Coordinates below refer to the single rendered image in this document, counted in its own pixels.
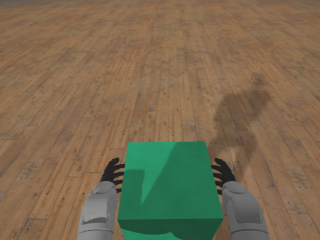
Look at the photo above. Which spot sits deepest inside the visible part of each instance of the robot left forearm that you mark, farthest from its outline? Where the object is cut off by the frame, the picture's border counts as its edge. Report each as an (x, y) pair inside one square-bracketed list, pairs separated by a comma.
[(97, 219)]

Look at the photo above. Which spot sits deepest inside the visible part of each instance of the carton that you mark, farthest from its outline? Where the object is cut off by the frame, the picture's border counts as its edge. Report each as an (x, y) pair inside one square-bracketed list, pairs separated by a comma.
[(169, 192)]

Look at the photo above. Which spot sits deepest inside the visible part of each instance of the robot right forearm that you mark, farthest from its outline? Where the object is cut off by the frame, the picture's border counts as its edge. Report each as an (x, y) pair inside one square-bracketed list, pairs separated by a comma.
[(245, 215)]

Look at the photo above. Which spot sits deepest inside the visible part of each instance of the right robot hand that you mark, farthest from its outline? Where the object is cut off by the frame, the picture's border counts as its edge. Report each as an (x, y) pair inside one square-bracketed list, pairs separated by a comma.
[(226, 174)]

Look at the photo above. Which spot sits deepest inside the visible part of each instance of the left robot hand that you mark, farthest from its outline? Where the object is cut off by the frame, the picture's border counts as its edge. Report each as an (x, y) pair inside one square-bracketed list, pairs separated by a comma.
[(109, 174)]

